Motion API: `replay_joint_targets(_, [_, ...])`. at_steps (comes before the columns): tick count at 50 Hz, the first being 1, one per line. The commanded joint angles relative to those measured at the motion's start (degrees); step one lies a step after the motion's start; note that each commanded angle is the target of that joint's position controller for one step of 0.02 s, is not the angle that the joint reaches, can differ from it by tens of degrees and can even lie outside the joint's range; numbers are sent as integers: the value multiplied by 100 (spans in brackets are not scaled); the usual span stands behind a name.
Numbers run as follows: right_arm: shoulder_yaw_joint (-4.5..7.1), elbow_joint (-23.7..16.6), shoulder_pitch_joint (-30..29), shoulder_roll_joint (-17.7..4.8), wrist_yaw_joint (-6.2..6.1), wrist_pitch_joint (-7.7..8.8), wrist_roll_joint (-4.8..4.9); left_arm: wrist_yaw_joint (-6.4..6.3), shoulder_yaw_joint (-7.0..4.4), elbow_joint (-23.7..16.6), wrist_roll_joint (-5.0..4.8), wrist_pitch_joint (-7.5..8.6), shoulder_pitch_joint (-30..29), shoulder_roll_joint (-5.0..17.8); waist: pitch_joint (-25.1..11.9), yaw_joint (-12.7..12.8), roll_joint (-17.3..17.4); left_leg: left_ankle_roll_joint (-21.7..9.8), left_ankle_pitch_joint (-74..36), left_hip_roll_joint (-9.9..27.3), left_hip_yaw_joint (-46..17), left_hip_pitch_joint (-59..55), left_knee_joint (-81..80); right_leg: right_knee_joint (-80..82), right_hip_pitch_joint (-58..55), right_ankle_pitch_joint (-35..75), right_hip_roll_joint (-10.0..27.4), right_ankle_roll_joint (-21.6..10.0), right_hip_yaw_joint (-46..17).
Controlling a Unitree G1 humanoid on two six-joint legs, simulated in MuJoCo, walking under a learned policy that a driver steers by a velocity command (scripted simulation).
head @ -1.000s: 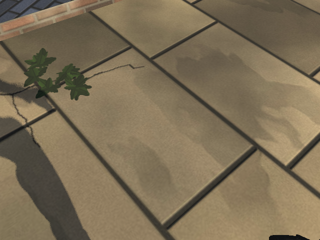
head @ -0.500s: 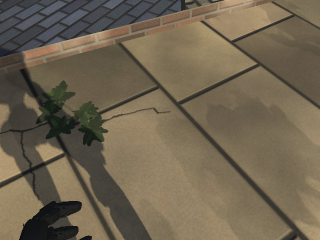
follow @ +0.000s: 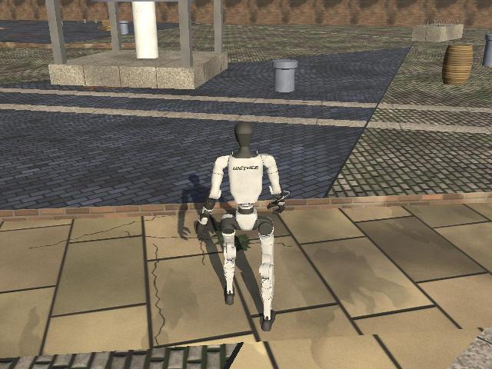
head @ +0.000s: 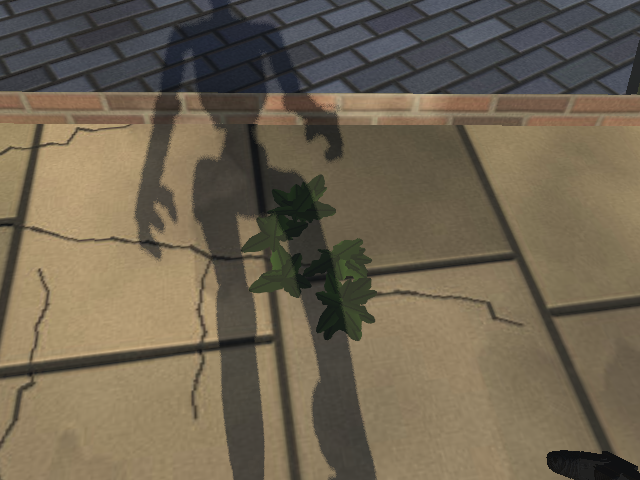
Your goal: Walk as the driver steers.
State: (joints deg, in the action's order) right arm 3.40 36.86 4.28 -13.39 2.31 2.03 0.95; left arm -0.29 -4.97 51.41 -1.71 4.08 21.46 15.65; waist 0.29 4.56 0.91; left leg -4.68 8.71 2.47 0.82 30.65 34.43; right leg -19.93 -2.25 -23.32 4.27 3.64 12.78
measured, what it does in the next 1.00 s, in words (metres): walks ahead, turning right: left foot, then right foot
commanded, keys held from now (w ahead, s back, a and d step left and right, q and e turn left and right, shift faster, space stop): w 0.02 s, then w+e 0.98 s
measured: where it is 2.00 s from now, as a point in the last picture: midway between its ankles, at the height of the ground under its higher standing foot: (427, 362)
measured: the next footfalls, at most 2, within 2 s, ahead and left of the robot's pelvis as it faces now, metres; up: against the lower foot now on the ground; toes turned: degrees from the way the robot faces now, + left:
left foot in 0.02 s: +0.16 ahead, +0.12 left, +0.00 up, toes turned +2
right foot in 0.56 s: +0.46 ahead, -0.13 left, +0.00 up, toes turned -15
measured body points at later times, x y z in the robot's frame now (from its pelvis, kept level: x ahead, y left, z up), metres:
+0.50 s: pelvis +0.27 +0.00 +0.00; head +0.30 +0.00 +0.45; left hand +0.50 +0.20 -0.10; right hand +0.25 -0.27 -0.13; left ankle +0.12 +0.12 -0.73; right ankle +0.42 -0.14 -0.70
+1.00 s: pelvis +0.55 -0.06 +0.01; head +0.58 -0.08 +0.46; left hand +0.74 +0.18 -0.10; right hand +0.65 -0.38 -0.07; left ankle +0.74 +0.00 -0.71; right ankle +0.42 -0.12 -0.73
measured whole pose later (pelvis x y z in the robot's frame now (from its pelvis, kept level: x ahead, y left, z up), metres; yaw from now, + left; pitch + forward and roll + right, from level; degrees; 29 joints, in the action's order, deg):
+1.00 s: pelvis +0.55 -0.06 +0.01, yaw -29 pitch +3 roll +0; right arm 2.7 38.8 2.4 -15.4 0.9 6.4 0.5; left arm -0.5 -4.6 41.7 -1.5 2.1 19.8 16.3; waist 0.4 4.7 1.7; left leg 2.1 2.0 0.3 -4.9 29.3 28.3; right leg -27.2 7.1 -21.7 -6.3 -3.1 -11.9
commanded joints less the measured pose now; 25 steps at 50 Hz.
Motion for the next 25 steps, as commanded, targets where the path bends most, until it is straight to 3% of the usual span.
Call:
replay_joint_targets(1, [543,142,1973,-1249,-89,75,-7,-41,-90,-304,65,23,-188,825,-1032,-1344,-103,-546,-303,-29,-355,-3508,-275,-2697,1781,4006,817,-686,-152])
replay_joint_targets(2, [635,191,2242,-1992,-136,100,-32,40,186,-540,193,160,275,84,-1702,-959,1540,-1549,479,1700,-3486,-5223,-946,-4954,4109,-475,-183,-301,-444])
replay_joint_targets(3, [496,179,2533,-1522,-144,148,-72,98,95,-376,-42,338,41,514,-2304,-1275,963,-1743,549,2092,-4481,-5328,-1597,-5773,4590,-1115,-328,-389,-1708])
replay_joint_targets(4, [387,256,2231,-1214,-117,205,-118,108,3,-524,-225,373,-445,788,-1461,-1235,735,-1430,-106,1899,-3386,-4830,-1536,-5881,5053,-685,-77,-501,-1745])
replay_joint_targets(6, [258,210,1371,-777,-87,252,-99,58,2,-531,5,320,-802,696,-667,-830,344,-1023,-915,1421,-1981,-3319,-1679,-5127,4616,207,379,-562,-1690])
replay_joint_targets(7, [202,189,1112,-582,-75,295,-136,68,-33,-467,24,221,-662,675,-508,-606,437,-902,-1136,1250,-1561,-2817,-1896,-4923,4219,507,488,-564,-1797])
replay_joint_targets(8, [208,228,1014,-551,-71,347,-154,80,-26,-413,-7,120,-502,560,-463,-478,439,-873,-1232,1207,-1335,-2559,-2102,-4815,3963,720,477,-550,-1834])
replay_joint_targets(11, [259,412,1032,-659,-130,480,-172,55,0,-427,-21,-60,-534,315,-151,-350,182,-847,-1776,1217,-673,-2343,-2471,-4398,4157,1283,360,-440,-1996])
replay_joint_targets(14, [261,588,1130,-670,-219,491,-183,64,7,-542,17,-53,-879,254,85,-414,161,-656,-1853,1079,-53,-2471,-2601,-3451,4437,2255,186,-414,-2055])
replay_joint_targets(18, [271,750,1263,-813,-305,483,-134,215,114,-812,68,-7,-1658,91,379,-706,160,-448,-1605,999,556,-2526,-2768,-2139,4160,3217,80,-495,-1505])
replay_joint_targets(22, [314,994,1634,-924,-343,329,-61,365,156,-1176,55,-2,-2214,98,565,-886,136,-380,-2236,1290,766,-3484,-2386,-1644,4550,2613,-6,-684,-1200])
replay_joint_targets(25, [364,948,1481,-1153,-413,184,-38,461,69,-1346,29,-20,-2066,300,227,-627,404,-198,-4628,1343,995,-3859,-1487,-1595,3940,1722,-408,-975,-709])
